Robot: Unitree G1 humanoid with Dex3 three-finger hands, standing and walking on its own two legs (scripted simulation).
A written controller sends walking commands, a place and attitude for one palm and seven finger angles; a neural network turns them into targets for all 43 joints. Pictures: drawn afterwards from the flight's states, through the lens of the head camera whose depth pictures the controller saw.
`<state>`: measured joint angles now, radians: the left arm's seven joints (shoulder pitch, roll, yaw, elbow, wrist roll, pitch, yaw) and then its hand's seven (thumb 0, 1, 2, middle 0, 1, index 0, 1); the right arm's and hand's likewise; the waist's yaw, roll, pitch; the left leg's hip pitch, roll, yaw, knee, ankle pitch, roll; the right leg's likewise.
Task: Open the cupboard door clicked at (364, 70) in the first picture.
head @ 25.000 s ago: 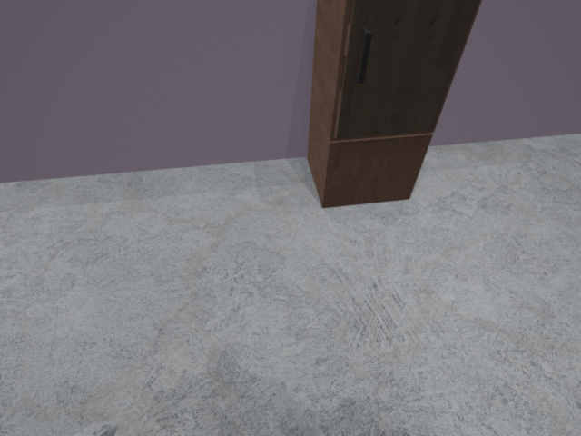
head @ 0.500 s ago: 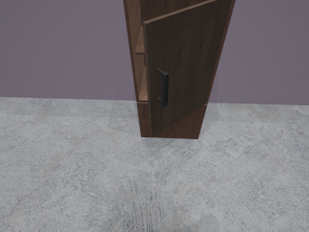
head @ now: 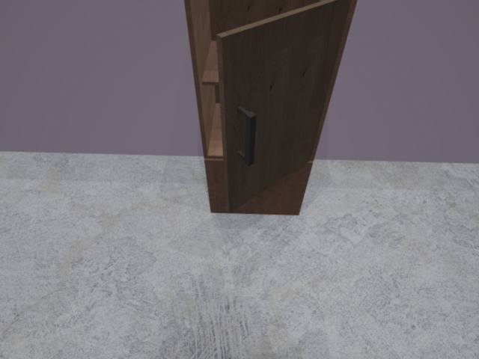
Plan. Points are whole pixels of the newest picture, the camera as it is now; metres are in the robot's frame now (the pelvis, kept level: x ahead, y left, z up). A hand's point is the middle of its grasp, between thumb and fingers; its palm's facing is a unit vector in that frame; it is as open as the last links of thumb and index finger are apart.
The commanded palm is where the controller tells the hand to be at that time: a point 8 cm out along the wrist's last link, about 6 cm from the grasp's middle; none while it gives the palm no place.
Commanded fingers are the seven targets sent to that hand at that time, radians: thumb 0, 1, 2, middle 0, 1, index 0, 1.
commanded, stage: look to check the result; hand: left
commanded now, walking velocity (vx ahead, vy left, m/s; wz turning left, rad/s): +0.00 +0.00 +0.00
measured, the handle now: (245, 137) +0.64 +0.02 -0.02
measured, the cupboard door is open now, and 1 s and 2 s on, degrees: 41 41 41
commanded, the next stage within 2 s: walk to a spot facing it in 0.52 s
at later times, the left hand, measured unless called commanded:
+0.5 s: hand out of the picture +0.00 +0.17 -0.17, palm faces +0.03 -0.98 -0.19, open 7.4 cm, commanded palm none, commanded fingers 0.00 0.90 0.90 -0.20 -0.30 -0.20 -0.30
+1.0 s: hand out of the picture +0.05 +0.18 -0.18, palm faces -0.08 -0.97 -0.24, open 7.4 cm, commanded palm none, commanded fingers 0.00 0.90 0.90 -0.20 -0.30 -0.20 -0.30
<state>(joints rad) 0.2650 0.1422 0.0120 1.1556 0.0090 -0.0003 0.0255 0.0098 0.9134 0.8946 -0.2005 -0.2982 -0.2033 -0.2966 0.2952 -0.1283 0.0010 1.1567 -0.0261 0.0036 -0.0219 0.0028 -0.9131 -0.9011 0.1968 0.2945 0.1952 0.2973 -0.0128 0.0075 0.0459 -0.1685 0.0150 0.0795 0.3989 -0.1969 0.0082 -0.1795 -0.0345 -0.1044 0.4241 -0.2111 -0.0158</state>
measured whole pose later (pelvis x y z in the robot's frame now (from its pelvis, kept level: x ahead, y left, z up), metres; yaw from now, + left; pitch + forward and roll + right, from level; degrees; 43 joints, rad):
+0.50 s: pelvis +0.00 +0.00 +0.00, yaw +0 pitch -2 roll +0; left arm 0.26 0.15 0.02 1.15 0.01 -0.01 0.03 0.01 0.91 0.89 -0.20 -0.30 -0.20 -0.30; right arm 0.27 -0.14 0.00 1.15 -0.02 0.00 -0.02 0.00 -0.91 -0.90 0.20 0.29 0.20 0.30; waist -0.01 0.01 0.04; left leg -0.16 0.02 0.08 0.39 -0.20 0.01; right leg -0.17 -0.03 -0.10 0.42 -0.21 -0.02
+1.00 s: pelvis +0.00 -0.01 -0.01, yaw -9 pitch +0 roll +2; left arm 0.23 0.18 0.08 1.05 0.03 0.06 -0.01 0.01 0.91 0.89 -0.20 -0.30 -0.20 -0.30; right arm 0.23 -0.17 -0.05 1.05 -0.03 0.02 -0.04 0.00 -0.91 -0.90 0.20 0.29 0.20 0.30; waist 0.01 0.00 0.09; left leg -0.23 0.07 0.22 0.54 -0.29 0.00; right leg -0.36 0.00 -0.01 0.73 -0.38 -0.02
